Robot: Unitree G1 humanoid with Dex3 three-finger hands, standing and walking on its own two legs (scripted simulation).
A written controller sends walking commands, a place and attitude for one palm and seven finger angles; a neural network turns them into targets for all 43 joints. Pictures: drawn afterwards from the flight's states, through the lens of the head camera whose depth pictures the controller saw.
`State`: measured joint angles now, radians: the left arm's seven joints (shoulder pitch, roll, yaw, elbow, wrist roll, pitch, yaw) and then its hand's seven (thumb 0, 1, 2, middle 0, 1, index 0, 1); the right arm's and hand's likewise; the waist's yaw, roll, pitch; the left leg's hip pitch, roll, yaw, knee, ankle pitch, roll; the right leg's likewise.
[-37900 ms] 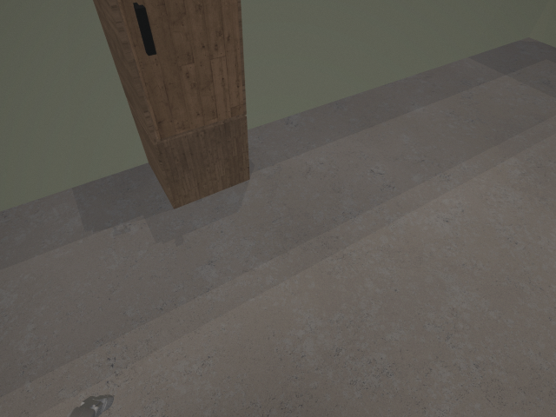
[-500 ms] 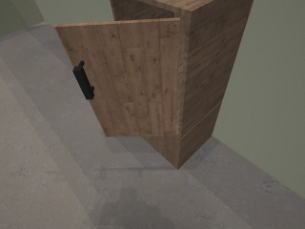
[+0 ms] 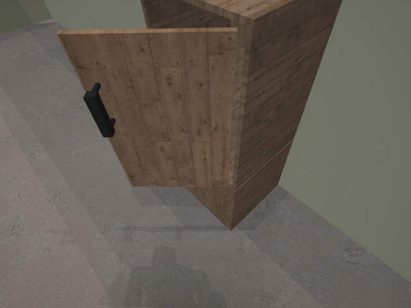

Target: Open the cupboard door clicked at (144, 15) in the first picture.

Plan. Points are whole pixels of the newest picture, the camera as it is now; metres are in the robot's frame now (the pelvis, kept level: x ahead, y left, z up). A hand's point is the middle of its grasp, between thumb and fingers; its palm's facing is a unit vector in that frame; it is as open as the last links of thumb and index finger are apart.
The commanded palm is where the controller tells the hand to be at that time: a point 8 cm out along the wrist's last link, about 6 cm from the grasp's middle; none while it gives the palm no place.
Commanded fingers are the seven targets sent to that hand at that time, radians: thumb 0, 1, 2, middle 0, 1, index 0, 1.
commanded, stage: come to a stop and stand still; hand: left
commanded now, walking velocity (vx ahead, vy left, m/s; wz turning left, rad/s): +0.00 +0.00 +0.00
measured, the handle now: (103, 110) +0.55 +0.29 +0.06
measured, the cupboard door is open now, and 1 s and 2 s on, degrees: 45 45 45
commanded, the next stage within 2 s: look again from close up in 0.54 s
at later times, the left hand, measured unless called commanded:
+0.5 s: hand out of the picture +0.02 +0.19 -0.17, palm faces +0.02 -0.97 -0.23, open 7.3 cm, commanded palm none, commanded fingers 0.00 0.90 0.90 -0.20 -0.30 -0.20 -0.30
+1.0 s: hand out of the picture +0.02 +0.19 -0.17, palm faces +0.02 -0.97 -0.22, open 7.3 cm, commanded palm none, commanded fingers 0.00 0.90 0.90 -0.20 -0.30 -0.20 -0.30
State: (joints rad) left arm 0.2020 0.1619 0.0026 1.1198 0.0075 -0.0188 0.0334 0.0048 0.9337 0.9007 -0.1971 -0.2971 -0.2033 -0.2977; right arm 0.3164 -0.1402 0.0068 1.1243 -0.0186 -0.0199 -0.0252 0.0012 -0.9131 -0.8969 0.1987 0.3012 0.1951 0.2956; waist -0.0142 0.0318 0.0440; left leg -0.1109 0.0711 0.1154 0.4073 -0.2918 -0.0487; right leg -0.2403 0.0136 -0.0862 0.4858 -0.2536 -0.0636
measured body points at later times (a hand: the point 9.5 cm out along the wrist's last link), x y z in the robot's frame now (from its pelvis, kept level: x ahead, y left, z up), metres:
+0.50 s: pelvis +0.01 +0.00 +0.00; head +0.03 -0.01 +0.45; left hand +0.02 +0.24 -0.15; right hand +0.01 -0.21 -0.17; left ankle -0.05 +0.14 -0.74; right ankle +0.01 -0.07 -0.74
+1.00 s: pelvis +0.00 +0.01 +0.00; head +0.02 +0.00 +0.45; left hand +0.02 +0.24 -0.15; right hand -0.02 -0.20 -0.16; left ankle -0.05 +0.14 -0.74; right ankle +0.01 -0.07 -0.74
